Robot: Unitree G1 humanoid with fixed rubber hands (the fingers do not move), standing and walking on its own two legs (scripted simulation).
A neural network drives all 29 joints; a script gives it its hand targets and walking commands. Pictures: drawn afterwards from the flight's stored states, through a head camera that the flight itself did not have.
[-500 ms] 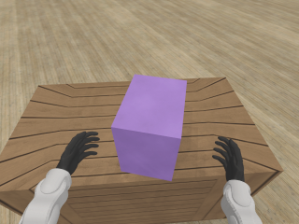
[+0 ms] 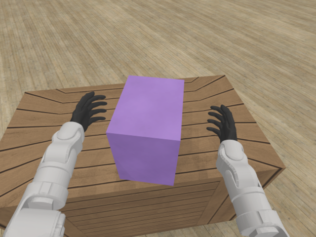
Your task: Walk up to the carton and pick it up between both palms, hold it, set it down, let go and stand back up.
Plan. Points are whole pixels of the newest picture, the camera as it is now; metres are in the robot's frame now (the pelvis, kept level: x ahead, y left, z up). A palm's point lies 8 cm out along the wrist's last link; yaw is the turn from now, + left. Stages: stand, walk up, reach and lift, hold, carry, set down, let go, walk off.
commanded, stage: reach and lift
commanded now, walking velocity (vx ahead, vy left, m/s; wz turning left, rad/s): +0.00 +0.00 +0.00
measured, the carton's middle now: (151, 130) +0.45 +0.04 -0.01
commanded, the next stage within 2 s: none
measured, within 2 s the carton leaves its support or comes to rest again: neither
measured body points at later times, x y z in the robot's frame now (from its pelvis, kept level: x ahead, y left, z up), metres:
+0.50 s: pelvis +0.00 +0.00 +0.00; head +0.01 +0.01 +0.45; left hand +0.45 +0.20 +0.15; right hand +0.41 -0.15 +0.13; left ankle -0.03 +0.07 -0.74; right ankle +0.02 -0.14 -0.74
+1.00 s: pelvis +0.01 -0.01 +0.00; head +0.05 +0.00 +0.44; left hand +0.45 +0.21 +0.06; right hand +0.41 -0.15 +0.05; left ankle -0.03 +0.07 -0.74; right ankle +0.02 -0.14 -0.74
